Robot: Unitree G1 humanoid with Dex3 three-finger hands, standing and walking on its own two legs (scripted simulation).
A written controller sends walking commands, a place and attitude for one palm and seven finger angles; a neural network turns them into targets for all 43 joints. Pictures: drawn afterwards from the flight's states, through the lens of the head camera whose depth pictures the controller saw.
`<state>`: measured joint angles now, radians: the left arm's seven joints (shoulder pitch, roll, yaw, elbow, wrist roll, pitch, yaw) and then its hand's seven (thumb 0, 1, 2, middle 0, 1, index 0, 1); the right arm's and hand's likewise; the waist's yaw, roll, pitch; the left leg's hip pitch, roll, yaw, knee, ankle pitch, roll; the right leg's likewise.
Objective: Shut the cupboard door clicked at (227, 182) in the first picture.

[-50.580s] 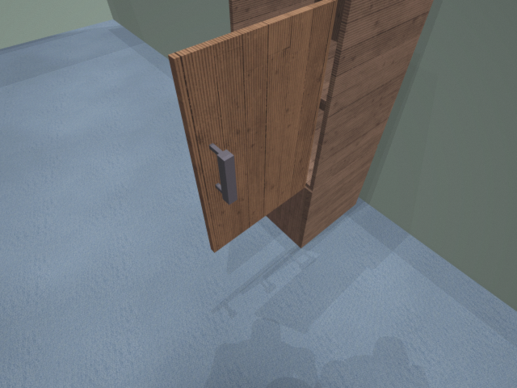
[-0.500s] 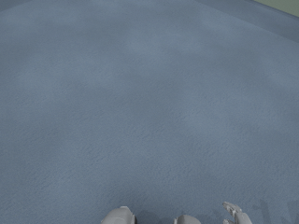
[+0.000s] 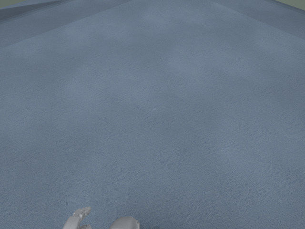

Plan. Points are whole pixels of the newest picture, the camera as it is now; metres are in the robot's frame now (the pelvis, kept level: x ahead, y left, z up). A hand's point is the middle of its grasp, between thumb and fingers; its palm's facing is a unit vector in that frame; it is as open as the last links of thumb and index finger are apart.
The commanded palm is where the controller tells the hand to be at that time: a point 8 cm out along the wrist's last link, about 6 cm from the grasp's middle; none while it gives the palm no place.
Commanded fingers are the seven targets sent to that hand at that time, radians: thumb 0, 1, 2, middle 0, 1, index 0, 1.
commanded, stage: turn to face it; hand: left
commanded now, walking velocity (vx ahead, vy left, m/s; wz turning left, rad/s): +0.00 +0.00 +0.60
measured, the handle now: out of the picture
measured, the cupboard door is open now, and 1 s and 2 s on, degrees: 30 30 30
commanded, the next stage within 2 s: none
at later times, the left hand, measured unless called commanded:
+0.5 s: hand out of the picture +0.03 +0.21 -0.18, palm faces +0.09 -0.97 -0.22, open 7.3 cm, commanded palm none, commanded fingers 0.00 0.90 0.90 -0.20 -0.30 -0.20 -0.30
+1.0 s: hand (87, 195) +0.24 +0.22 -0.16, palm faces -0.30 -0.92 -0.25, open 7.3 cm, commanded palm none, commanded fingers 0.00 0.90 0.90 -0.20 -0.30 -0.20 -0.30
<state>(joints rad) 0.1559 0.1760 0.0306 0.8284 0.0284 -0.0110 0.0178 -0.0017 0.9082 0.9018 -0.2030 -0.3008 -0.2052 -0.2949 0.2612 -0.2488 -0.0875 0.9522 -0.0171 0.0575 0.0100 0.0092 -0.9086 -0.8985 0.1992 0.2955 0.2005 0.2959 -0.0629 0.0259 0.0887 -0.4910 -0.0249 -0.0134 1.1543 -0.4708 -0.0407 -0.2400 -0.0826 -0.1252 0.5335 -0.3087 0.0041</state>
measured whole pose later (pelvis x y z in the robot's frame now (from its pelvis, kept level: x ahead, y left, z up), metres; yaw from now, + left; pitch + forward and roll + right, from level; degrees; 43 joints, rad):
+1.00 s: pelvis +0.07 +0.04 +0.00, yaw -21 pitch +0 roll -1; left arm 0.15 0.31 0.10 0.89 0.03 0.08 -0.03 0.00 0.91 0.90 -0.20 -0.30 -0.20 -0.29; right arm 0.22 -0.22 -0.02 0.89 -0.03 0.01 -0.04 0.01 -0.91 -0.90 0.20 0.30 0.20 0.30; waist 0.01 -0.05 0.08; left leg -0.23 0.06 0.06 0.52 -0.28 0.00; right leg -0.47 0.03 0.02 1.02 -0.49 0.04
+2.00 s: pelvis +0.06 -0.01 -0.01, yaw -56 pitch +1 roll -1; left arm 0.17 0.24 0.06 0.86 0.02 0.03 -0.03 0.00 0.91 0.90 -0.20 -0.30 -0.20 -0.29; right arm 0.19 -0.28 -0.06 0.90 -0.01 0.06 -0.03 0.01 -0.90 -0.90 0.20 0.30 0.20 0.30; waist 0.00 0.06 0.10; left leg -0.42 0.13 0.06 1.01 -0.52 -0.07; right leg -0.29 0.00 -0.05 0.63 -0.36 -0.03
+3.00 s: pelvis +0.10 -0.08 -0.01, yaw -91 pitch +1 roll +0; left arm 0.20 0.23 0.06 0.89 0.02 0.06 -0.02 0.00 0.90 0.90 -0.21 -0.30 -0.21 -0.30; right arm 0.16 -0.24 -0.03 0.85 0.00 0.02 -0.02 0.01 -0.91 -0.90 0.20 0.30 0.20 0.30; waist 0.01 -0.02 0.06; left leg -0.34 0.04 0.04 0.60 -0.30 -0.08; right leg -0.28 0.04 0.11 0.58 -0.33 0.01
